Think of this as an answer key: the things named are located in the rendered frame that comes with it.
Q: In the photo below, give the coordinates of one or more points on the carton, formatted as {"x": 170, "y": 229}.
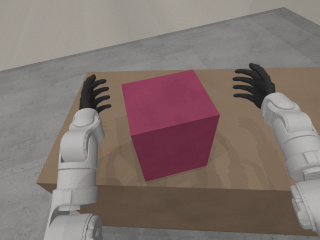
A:
{"x": 172, "y": 123}

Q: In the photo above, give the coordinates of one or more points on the right robot upper arm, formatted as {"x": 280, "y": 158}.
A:
{"x": 306, "y": 204}

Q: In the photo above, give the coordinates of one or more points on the robot left hand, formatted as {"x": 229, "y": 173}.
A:
{"x": 88, "y": 94}

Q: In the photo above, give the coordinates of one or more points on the robot right forearm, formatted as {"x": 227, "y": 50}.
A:
{"x": 295, "y": 134}

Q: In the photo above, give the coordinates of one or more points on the robot left forearm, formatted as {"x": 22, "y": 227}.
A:
{"x": 77, "y": 164}

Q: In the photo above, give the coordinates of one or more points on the robot right hand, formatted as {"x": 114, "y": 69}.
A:
{"x": 261, "y": 84}

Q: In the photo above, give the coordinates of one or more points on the left robot upper arm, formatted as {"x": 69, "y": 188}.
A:
{"x": 85, "y": 226}

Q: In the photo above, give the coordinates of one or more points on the pedestal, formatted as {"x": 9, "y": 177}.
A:
{"x": 245, "y": 187}

